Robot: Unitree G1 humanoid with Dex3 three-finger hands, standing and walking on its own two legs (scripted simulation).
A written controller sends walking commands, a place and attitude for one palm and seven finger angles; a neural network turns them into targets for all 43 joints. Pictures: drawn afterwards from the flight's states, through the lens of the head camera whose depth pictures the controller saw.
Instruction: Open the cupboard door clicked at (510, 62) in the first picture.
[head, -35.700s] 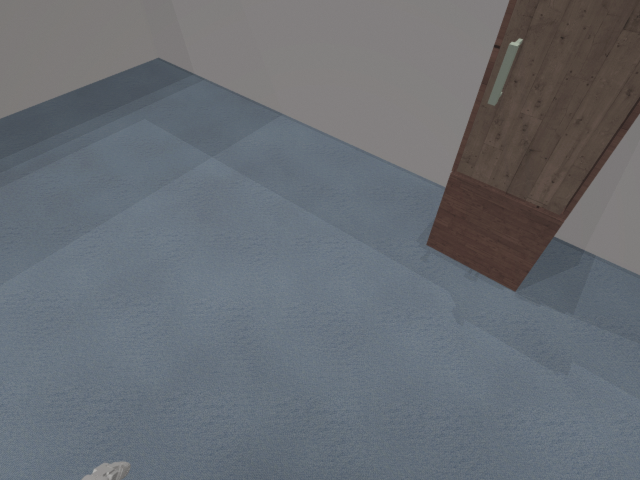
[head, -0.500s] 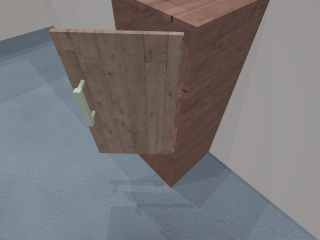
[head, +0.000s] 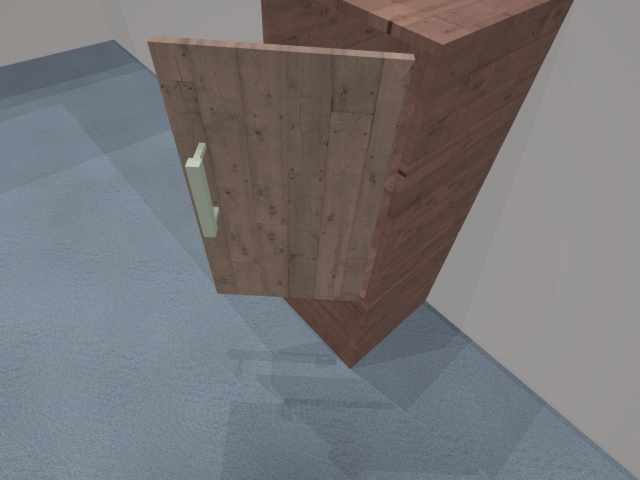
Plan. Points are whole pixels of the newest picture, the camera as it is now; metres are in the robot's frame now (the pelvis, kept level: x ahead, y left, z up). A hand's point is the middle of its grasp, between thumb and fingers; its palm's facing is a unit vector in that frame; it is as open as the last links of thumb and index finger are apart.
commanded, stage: come to a stop and stand still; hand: left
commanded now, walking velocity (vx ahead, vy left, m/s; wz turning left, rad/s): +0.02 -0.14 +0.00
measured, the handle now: (205, 192) +0.53 +0.24 +0.02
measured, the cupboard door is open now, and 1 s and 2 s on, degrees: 46 46 46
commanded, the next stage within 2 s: look again from close up in 0.88 s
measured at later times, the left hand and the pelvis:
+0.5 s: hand out of the picture -0.02 +0.15 -0.18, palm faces +0.01 -0.99 -0.17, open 7.3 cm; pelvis -0.01 +0.00 +0.00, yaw +1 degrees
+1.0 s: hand out of the picture -0.04 +0.16 -0.17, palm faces +0.04 -0.99 -0.15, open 7.4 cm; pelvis -0.02 +0.00 +0.01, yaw +2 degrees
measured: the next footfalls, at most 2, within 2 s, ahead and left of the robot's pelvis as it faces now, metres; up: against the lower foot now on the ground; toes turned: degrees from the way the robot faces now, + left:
none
